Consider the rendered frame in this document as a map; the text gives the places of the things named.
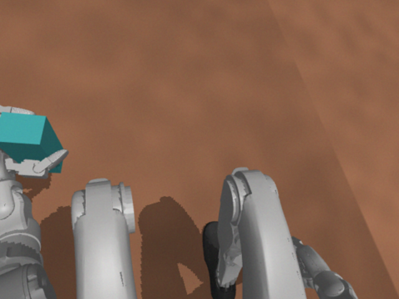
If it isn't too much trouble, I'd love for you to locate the carton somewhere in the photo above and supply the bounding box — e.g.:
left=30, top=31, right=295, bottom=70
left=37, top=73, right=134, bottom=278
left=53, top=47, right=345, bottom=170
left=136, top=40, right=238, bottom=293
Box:
left=0, top=112, right=63, bottom=173

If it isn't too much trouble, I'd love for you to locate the right robot arm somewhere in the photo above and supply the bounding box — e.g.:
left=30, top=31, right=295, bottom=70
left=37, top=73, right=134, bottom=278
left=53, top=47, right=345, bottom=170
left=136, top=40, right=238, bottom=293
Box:
left=313, top=270, right=358, bottom=299

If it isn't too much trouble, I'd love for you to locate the left robot hand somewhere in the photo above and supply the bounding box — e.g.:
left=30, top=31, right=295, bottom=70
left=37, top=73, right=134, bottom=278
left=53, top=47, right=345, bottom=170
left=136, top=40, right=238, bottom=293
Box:
left=0, top=105, right=69, bottom=180

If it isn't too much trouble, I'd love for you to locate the right robot foot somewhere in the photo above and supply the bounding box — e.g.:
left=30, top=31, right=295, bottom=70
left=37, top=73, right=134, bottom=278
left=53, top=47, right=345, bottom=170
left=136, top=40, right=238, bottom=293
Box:
left=203, top=221, right=236, bottom=299

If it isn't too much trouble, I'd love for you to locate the left robot arm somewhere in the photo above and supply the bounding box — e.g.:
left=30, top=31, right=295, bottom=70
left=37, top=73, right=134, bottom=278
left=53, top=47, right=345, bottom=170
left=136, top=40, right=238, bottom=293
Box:
left=0, top=179, right=57, bottom=299

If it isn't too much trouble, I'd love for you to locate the right robot hand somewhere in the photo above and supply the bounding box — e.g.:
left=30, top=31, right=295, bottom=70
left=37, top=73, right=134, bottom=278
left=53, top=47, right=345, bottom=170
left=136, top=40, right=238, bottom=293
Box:
left=292, top=236, right=331, bottom=289

